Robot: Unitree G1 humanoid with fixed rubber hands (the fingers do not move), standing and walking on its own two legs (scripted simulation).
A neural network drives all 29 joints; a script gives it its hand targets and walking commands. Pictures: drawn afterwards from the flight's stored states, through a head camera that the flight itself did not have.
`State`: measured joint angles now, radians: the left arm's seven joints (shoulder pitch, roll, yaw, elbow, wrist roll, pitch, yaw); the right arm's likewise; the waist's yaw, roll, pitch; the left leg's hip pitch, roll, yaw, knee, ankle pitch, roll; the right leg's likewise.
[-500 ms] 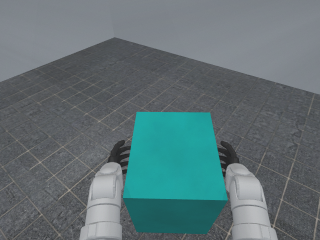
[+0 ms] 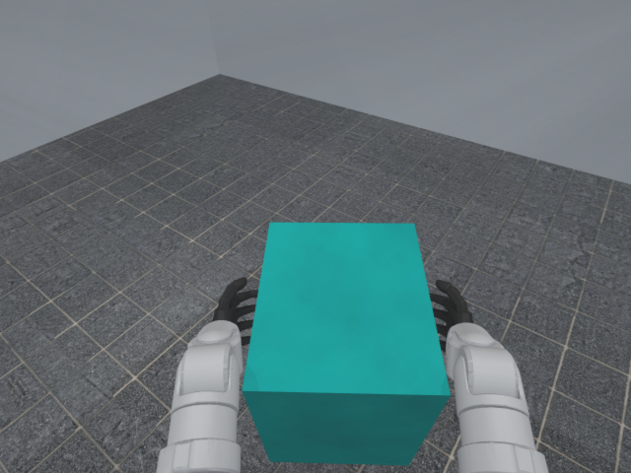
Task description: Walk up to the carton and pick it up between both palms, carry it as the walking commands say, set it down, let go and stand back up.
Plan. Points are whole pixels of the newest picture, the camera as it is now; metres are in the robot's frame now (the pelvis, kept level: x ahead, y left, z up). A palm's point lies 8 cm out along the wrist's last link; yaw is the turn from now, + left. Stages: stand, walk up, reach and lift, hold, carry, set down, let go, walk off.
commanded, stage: reach and lift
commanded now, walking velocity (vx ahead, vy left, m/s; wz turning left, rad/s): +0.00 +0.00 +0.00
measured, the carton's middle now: (340, 345) +0.32 +0.00 -0.02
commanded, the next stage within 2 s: hold in 0.50 s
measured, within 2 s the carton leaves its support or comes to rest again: neither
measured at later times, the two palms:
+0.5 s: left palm (227, 337) +0.28 +0.15 +0.05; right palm (461, 340) +0.28 -0.15 +0.05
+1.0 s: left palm (224, 341) +0.28 +0.15 +0.05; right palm (459, 342) +0.28 -0.15 +0.05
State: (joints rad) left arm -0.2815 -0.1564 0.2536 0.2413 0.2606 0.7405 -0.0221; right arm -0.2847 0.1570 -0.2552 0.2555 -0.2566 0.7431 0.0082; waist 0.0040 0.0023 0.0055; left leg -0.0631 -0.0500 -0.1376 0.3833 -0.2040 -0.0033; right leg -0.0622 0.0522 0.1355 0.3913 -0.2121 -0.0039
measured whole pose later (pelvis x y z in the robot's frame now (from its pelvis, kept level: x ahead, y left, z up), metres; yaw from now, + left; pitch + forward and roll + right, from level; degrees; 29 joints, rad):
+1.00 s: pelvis -0.01 +0.00 +0.00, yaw +0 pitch -7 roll +0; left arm -0.26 -0.15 0.23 0.21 0.26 0.76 -0.02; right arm -0.26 0.15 -0.23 0.23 -0.25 0.76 0.01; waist 0.01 0.00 0.01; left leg -0.07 -0.04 -0.13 0.40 -0.20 -0.01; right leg -0.07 0.06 0.13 0.40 -0.21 -0.01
